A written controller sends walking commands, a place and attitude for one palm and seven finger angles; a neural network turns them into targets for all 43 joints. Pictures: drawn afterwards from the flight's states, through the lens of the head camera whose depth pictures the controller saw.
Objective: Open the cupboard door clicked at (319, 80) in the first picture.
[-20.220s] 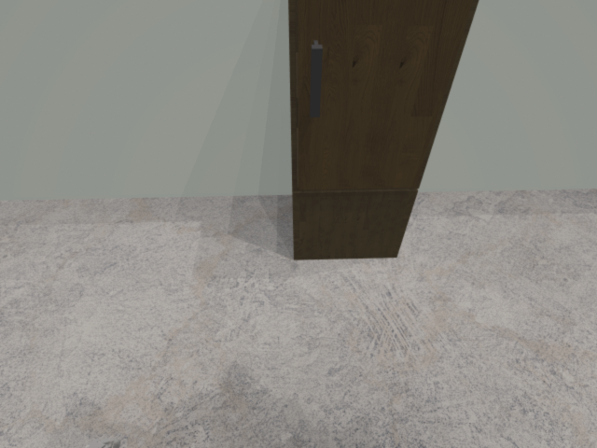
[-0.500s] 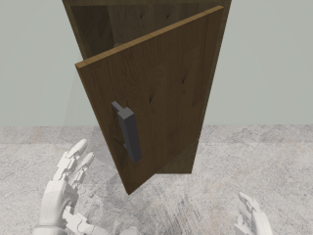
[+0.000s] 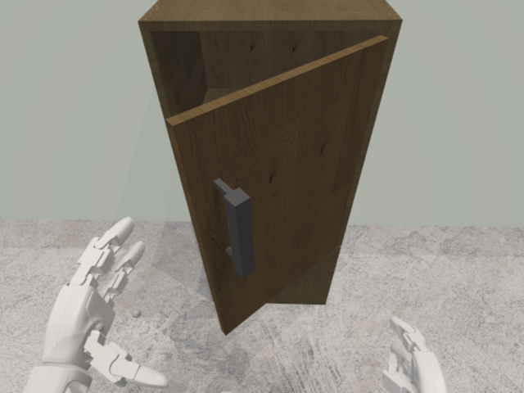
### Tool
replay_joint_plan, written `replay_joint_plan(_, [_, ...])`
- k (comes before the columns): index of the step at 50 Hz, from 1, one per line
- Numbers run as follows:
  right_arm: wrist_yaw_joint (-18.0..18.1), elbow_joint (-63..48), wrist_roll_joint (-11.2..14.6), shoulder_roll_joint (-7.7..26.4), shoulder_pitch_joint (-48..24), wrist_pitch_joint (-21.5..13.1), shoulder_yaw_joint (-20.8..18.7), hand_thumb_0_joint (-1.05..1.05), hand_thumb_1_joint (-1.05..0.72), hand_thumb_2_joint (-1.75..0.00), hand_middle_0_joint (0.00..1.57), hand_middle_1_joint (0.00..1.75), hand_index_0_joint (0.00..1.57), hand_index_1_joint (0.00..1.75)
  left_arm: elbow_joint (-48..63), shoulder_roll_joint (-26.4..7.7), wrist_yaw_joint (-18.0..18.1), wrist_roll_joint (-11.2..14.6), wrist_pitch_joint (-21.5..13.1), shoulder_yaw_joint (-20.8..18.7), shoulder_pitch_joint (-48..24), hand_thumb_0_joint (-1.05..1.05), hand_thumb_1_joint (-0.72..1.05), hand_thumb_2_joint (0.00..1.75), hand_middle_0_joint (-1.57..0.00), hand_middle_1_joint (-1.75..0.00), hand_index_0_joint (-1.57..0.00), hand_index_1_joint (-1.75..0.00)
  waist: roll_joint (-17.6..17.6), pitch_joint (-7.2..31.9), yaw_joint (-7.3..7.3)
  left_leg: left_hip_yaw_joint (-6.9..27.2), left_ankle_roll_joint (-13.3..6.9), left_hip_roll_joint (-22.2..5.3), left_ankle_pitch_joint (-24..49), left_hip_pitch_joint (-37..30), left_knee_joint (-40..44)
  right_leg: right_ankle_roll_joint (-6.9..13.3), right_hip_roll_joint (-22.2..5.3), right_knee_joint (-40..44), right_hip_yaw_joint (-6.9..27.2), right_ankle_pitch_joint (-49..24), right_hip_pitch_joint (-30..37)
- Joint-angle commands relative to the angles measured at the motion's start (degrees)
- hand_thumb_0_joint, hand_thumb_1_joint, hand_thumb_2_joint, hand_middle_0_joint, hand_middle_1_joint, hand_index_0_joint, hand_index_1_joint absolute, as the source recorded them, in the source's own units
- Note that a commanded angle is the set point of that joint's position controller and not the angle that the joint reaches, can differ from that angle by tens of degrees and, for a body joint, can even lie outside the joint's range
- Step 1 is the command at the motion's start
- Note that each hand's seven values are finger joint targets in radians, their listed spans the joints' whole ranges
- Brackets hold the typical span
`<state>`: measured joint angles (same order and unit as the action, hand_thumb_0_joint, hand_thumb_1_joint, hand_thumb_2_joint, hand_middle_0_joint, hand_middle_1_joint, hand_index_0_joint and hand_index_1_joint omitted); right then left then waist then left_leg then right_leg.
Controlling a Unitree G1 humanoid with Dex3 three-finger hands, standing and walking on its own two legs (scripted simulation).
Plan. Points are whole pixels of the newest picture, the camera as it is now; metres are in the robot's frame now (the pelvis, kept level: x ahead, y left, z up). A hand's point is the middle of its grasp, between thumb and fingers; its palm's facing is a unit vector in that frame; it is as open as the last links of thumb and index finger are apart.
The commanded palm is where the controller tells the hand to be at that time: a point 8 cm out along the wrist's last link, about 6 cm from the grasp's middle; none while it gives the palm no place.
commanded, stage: draw the hand back to the body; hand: left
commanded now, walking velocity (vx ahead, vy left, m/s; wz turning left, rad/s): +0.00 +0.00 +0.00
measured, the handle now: (233, 230) +0.34 +0.08 +0.09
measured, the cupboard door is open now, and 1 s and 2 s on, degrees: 42 42 42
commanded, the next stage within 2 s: step back with the hand held close in 1.10 s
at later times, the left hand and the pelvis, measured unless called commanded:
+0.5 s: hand (69, 265) +0.21 +0.25 +0.17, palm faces +0.32 -0.87 -0.36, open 11.8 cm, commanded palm +0.17 +0.29 +0.19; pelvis +0.02 +0.02 +0.04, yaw -3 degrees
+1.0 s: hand (59, 240) +0.23 +0.26 +0.19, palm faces +0.41 -0.83 -0.38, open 7.6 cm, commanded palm +0.18 +0.30 +0.21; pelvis +0.03 +0.00 +0.05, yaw -3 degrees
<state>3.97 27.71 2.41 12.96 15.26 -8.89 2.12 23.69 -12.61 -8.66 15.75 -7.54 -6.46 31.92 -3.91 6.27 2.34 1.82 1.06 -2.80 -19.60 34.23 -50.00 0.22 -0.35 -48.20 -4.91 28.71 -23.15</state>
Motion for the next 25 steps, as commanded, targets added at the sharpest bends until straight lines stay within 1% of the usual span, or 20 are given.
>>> replay_joint_plan(1, [0.7,-9.6,0.3,5.7,-6.8,-4.2,-2.0,0.00,-0.90,-0.90,0.20,0.30,0.20,0.30,14.1,-6.7,-0.4,1.2,-2.3,-5.3,-5.1,0.00,-0.32,0.37,-0.16,-0.30,-0.16,-0.30,-0.2,3.0,-0.26,0.3,-2.3,2.6,3.5,-12.9,8.9,0.0,2.2,10.8,0.4,-11.2,-6.5])
replay_joint_plan(2, [2.2,-10.0,-0.6,5.4,-7.9,-3.2,-1.9,0.00,-0.90,-0.90,0.20,0.30,0.20,0.30,18.8,-15.2,6.4,-7.3,-2.1,-6.5,-7.3,0.00,-0.29,0.39,-0.16,-0.30,-0.16,-0.30,1.2,1.6,1.44,-1.4,-2.4,2.3,2.8,-14.6,10.7,0.7,0.8,17.0,4.7,-10.5,-6.6])
replay_joint_plan(3, [2.8,-9.5,-1.0,4.4,-7.8,-2.6,-1.5,0.00,-0.90,-0.90,0.20,0.30,0.20,0.30,15.9,-11.0,9.3,-7.8,-0.9,-5.4,-4.2,0.00,-0.26,0.40,-0.16,-0.30,-0.16,-0.30,1.7,-1.1,0.18,-2.0,-2.4,2.5,2.2,-15.9,11.1,0.7,0.3,19.3,4.7,-8.5,-7.0])
replay_joint_plan(4, [2.9,-8.9,-1.2,4.7,-7.8,-2.4,-1.4,0.00,-0.90,-0.90,0.20,0.30,0.20,0.30,16.0,-10.4,11.1,-9.3,-0.3,-4.5,-4.5,0.00,-0.22,0.42,-0.16,-0.30,-0.16,-0.30,2.8,-2.0,0.16,-2.0,-2.5,2.3,2.3,-17.1,11.7,0.5,0.3,20.8,4.4,-7.8,-6.2])
replay_joint_plan(5, [3.0,-8.4,-1.3,4.4,-8.1,-1.8,-1.2,0.00,-0.90,-0.90,0.20,0.30,0.20,0.30,13.8,-8.4,12.2,-10.1,0.4,-3.2,-2.4,0.00,-0.18,0.43,-0.16,-0.30,-0.16,-0.30,1.7,-3.6,-0.30,-2.1,-2.4,1.9,1.8,-18.1,12.9,0.4,0.2,20.9,3.6,-6.9,-5.8])
replay_joint_plan(6, [3.0,-8.3,-1.4,4.8,-8.3,-1.5,-1.1,0.00,-0.90,-0.90,0.20,0.30,0.20,0.30,14.5,-9.4,13.1,-10.8,0.5,-3.6,-3.9,0.00,-0.15,0.45,-0.16,-0.30,-0.16,-0.30,2.9,-3.2,-0.24,-1.9,-2.5,1.9,2.4,-19.3,14.0,0.4,0.4,21.4,3.2,-7.7,-4.8])
replay_joint_plan(9, [3.3,-7.2,-2.0,5.0,-9.5,-1.1,-1.1,0.00,-0.90,-0.90,0.20,0.30,0.20,0.30,13.4,-11.5,14.9,-12.0,0.5,-6.3,-3.3,0.00,-0.05,0.50,-0.17,-0.30,-0.17,-0.30,2.0,-2.9,0.34,-2.2,-2.6,1.6,3.9,-22.2,17.5,0.3,0.4,23.5,2.8,-9.8,-0.5])
replay_joint_plan(10, [3.4,-6.9,-2.0,4.8,-9.6,-0.9,-1.0,0.00,-0.90,-0.90,0.20,0.30,0.20,0.30,13.4,-11.2,15.2,-12.1,0.4,-6.2,-3.1,0.00,-0.01,0.51,-0.17,-0.30,-0.17,-0.30,2.0,-2.8,0.26,-2.3,-2.6,1.5,4.8,-23.0,18.6,0.3,0.2,23.6,2.6,-10.9,1.1])
replay_joint_plan(11, [3.4,-6.7,-2.1,4.9,-10.1,-0.8,-1.0,0.00,-0.90,-0.90,0.20,0.30,0.20,0.30,13.1,-11.7,15.5,-12.1,0.4,-7.1,-3.3,0.00,0.02,0.52,-0.17,-0.30,-0.17,-0.30,2.7,-3.3,0.47,-2.3,-2.5,1.3,5.3,-23.7,19.7,0.2,0.3,24.3,2.4,-11.4,2.0])
replay_joint_plan(12, [3.4,-6.4,-2.1,4.9,-10.3,-0.7,-1.1,0.00,-0.90,-0.90,0.20,0.30,0.20,0.30,13.0,-11.5,15.6,-12.3,0.4,-7.1,-3.8,0.00,0.06,0.54,-0.17,-0.30,-0.17,-0.30,2.1,-3.2,0.39,-2.4,-2.5,1.3,5.6,-24.9,20.6,0.2,0.4,24.9,2.5,-11.7,2.8])
replay_joint_plan(14, [3.3,-5.5,-2.3,5.3,-10.7,-0.9,-1.1,0.00,-0.90,-0.90,0.20,0.30,0.20,0.30,13.7,-12.8,16.1,-12.7,0.0,-8.6,-4.8,0.00,0.13,0.57,-0.17,-0.30,-0.17,-0.30,0.9,-2.7,0.70,-2.3,-2.4,1.2,7.5,-26.2,22.3,0.4,0.5,25.6,2.3,-13.8,5.6])
replay_joint_plan(15, [3.3,-5.3,-2.4,5.1,-10.7,-1.0,-1.2,0.00,-0.90,-0.90,0.20,0.30,0.20,0.30,13.8,-12.3,16.1,-12.7,0.0,-8.5,-4.1,0.00,0.17,0.58,-0.17,-0.30,-0.17,-0.30,0.5,-2.1,0.74,-2.5,-2.4,1.1,8.6,-27.3,23.1,0.4,0.5,25.7,2.2,-14.9,6.5])
replay_joint_plan(16, [3.1,-4.9,-2.4,5.2,-10.7,-1.0,-1.2,0.00,-0.90,-0.90,0.20,0.30,0.20,0.30,13.8,-12.3,16.2,-12.7,0.0,-8.6,-4.4,0.00,0.20,0.60,-0.18,-0.30,-0.18,-0.30,0.5,-2.6,0.67,-2.4,-2.3,1.1,9.3,-27.8,23.9,0.4,0.6,26.0,2.0,-15.8,7.1])
replay_joint_plan(17, [2.9,-4.7,-2.4,5.3,-10.7,-1.0,-1.3,0.00,-0.90,-0.90,0.20,0.30,0.20,0.30,14.1,-12.4,16.3,-12.8,0.0,-9.1,-4.5,0.00,0.23,0.62,-0.18,-0.30,-0.18,-0.30,-0.6,-2.5,0.78,-2.3,-2.2,0.9,10.0,-28.5,24.6,0.4,0.7,26.1,2.0,-16.2,7.7])
replay_joint_plan(18, [2.8,-4.4,-2.5,5.4,-10.8,-1.0,-1.4,0.00,-0.90,-0.90,0.20,0.30,0.20,0.30,13.9,-12.6,16.4,-12.8,0.0,-9.4,-4.5,0.00,0.27,0.63,-0.18,-0.30,-0.18,-0.30,-0.3,-2.8,0.83,-2.4,-2.2,0.8,10.5,-28.8,25.2,0.4,0.7,26.6,2.0,-16.8,8.1])
replay_joint_plan(19, [2.7,-4.0,-2.5,5.6,-10.9,-1.0,-1.5,0.00,-0.90,-0.90,0.20,0.30,0.20,0.30,13.6,-13.5,16.6,-13.0,-0.1,-10.4,-4.8,0.00,0.31,0.64,-0.18,-0.30,-0.18,-0.30,0.7,-2.5,1.02,-2.4,-2.1,0.8,11.2,-28.9,25.7,0.5,0.8,27.1,1.9,-17.4,9.5])
replay_joint_plan(20, [2.6,-4.0,-2.5,5.6,-11.0,-1.1,-1.6,0.00,-0.90,-0.90,0.20,0.30,0.20,0.30,13.7,-13.1,16.6,-12.9,-0.1,-10.7,-4.6,0.00,0.34,0.66,-0.18,-0.30,-0.18,-0.30,0.7,-2.6,1.01,-2.5,-2.1,0.8,12.0,-29.3,26.1,0.4,0.8,27.2,1.9,-18.1,10.0])
replay_joint_plan(23, [2.3,-3.2,-2.6,5.8,-10.8,-0.7,-2.0,0.00,-0.90,-0.90,0.20,0.30,0.20,0.30,13.3,-13.7,16.7,-12.9,-0.2,-12.3,-5.8,0.00,0.44,0.70,-0.18,-0.30,-0.18,-0.30,-0.2,-2.7,1.05,-2.6,-1.9,0.7,12.8,-30.6,27.2,0.4,1.0,28.0,1.9,-18.7,10.7])
replay_joint_plan(24, [2.1,-2.9,-2.6,6.0,-11.0,-0.7,-2.0,0.00,-0.90,-0.90,0.20,0.30,0.20,0.30,12.6,-14.3,16.8,-13.0,-0.2,-13.0,-6.0,0.00,0.48,0.72,-0.19,-0.30,-0.19,-0.30,0.4,-3.3,1.24,-2.4,-1.8,0.6,13.2,-30.1,27.6,0.5,1.1,28.3,2.0,-19.0,11.5])
replay_joint_plan(25, [2.1,-3.0,-2.7,5.9,-11.0,-0.5,-2.1,0.00,-0.90,-0.90,0.20,0.30,0.20,0.30,12.5,-13.9,16.8,-12.8,-0.2,-13.2,-6.0,0.00,0.51,0.74,-0.19,-0.30,-0.19,-0.30,0.7,-3.2,1.15,-2.6,-1.9,0.7,13.8,-30.4,27.8,0.4,1.0,28.3,2.0,-19.7,11.8])
